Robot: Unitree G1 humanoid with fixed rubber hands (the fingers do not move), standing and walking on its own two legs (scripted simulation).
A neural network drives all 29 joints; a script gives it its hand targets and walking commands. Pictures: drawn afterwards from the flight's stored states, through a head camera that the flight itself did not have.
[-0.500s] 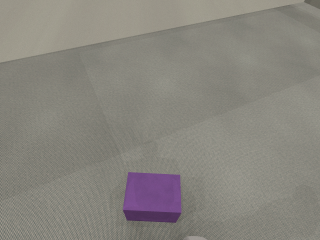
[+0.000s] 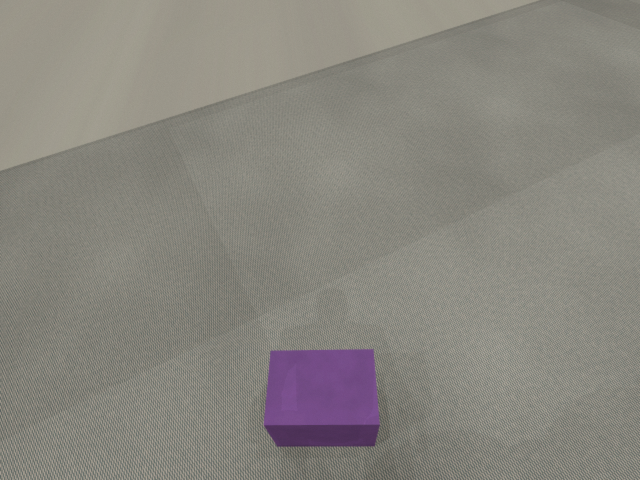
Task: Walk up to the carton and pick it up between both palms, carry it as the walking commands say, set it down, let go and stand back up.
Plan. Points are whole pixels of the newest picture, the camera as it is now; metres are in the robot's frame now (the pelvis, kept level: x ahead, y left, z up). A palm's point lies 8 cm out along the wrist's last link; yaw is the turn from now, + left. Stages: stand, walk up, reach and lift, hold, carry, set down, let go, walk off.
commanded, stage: walk up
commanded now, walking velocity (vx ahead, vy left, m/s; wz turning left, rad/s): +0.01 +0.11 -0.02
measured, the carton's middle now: (323, 399) +0.41 +0.05 -0.66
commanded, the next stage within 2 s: stand in 0.36 s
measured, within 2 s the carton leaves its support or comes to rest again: neither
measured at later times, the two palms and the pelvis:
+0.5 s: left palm out of the picture -0.01 +0.28 -0.15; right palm out of the picture +0.00 -0.17 -0.14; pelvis +0.01 +0.05 +0.00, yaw +0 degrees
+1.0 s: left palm out of the picture -0.02 +0.25 -0.15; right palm out of the picture -0.01 -0.20 -0.15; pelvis +0.00 +0.03 +0.00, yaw +1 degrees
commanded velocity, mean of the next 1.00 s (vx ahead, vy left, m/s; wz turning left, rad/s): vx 0.00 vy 0.00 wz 0.00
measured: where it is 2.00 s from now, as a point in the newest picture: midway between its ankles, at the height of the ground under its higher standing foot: outside the picture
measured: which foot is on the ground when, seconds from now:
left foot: up 0.00-0.12, down 0.14-1.00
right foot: down 0.00-1.00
